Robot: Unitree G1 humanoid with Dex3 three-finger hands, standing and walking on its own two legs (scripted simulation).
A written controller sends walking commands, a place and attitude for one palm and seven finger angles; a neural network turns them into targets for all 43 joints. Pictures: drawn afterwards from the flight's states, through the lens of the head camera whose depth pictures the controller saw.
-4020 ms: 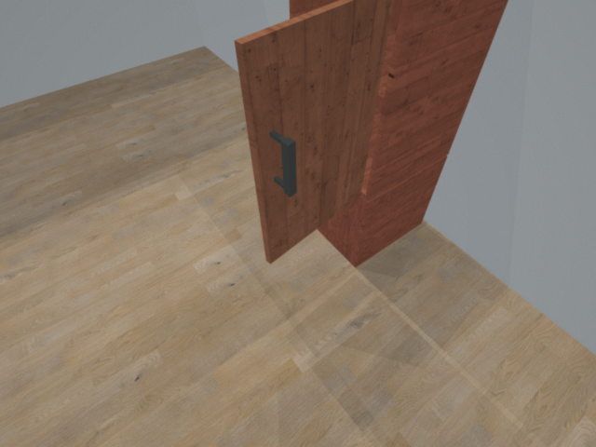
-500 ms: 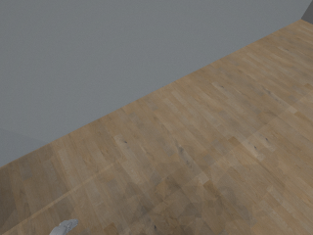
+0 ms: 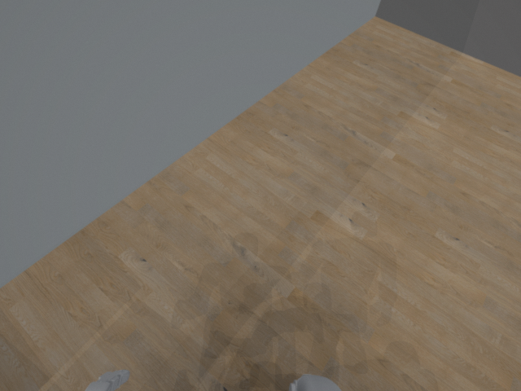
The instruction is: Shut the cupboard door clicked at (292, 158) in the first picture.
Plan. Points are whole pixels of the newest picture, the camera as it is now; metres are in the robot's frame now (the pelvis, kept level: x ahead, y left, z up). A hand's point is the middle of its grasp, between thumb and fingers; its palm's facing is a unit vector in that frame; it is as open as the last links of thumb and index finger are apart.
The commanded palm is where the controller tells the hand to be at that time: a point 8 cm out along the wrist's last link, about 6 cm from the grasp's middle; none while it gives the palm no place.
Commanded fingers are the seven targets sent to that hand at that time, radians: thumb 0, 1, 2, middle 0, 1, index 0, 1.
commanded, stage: walk around to get in front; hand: left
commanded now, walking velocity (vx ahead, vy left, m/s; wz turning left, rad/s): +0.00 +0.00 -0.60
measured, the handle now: out of the picture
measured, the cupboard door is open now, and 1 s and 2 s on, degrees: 97 97 97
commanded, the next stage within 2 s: walk to a spot facing it in 1.26 s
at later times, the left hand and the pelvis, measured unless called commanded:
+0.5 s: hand (175, 382) +0.15 +0.15 -0.18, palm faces -0.23 -0.95 -0.19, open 7.4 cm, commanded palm none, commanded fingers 0.00 0.90 0.90 -0.20 -0.30 -0.20 -0.30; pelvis +0.09 -0.04 +0.00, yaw -17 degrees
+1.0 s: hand (307, 222) +0.48 -0.09 -0.16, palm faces -0.58 -0.78 -0.24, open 7.3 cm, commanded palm none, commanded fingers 0.00 0.90 0.90 -0.20 -0.30 -0.20 -0.30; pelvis +0.24 -0.16 -0.02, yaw -33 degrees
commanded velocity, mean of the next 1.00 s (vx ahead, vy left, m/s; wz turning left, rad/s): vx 0.31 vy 0.00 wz -0.50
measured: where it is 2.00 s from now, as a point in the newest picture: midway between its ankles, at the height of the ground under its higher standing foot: (342, 306)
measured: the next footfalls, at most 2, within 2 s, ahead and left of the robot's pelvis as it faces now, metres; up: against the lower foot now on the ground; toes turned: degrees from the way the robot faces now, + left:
right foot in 0.18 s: +0.03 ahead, -0.15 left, +0.00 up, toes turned -11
left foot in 0.52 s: +0.22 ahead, +0.06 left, +0.00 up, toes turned -15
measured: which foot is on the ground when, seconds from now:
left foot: down 0.00-0.16, up 0.18-0.50, down 0.52-0.90, up 0.92-1.00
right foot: up 0.00-0.16, down 0.18-0.52, up 0.54-0.88, down 0.90-1.00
